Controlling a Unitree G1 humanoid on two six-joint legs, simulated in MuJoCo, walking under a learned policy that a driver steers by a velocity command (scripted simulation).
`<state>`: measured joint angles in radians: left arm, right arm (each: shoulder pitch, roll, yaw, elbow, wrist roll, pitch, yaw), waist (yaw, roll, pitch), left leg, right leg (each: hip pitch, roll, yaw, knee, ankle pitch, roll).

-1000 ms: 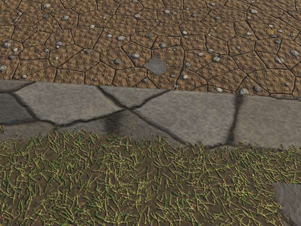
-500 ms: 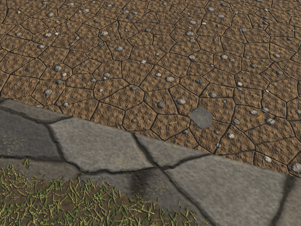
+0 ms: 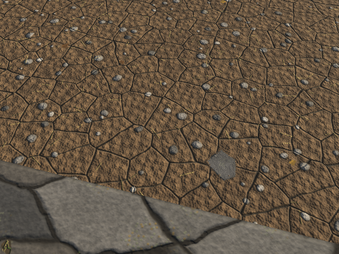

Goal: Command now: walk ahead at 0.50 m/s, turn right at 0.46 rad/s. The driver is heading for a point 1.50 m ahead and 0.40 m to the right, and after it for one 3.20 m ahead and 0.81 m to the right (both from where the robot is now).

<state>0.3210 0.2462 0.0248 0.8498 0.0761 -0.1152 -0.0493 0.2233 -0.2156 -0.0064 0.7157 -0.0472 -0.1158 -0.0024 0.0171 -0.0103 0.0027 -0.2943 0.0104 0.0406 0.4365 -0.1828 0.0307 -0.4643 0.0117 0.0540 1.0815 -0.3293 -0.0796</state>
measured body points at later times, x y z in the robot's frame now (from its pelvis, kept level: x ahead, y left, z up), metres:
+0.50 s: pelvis +0.27 -0.09 -0.01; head +0.28 -0.09 +0.44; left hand +0.46 +0.13 -0.13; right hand +0.24 -0.34 -0.15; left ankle +0.16 +0.10 -0.64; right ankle +0.31 -0.18 -0.74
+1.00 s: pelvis +0.52 -0.15 -0.02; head +0.52 -0.15 +0.43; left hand +0.77 -0.02 -0.12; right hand +0.39 -0.36 -0.15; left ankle +0.53 -0.04 -0.74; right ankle +0.50 -0.30 -0.66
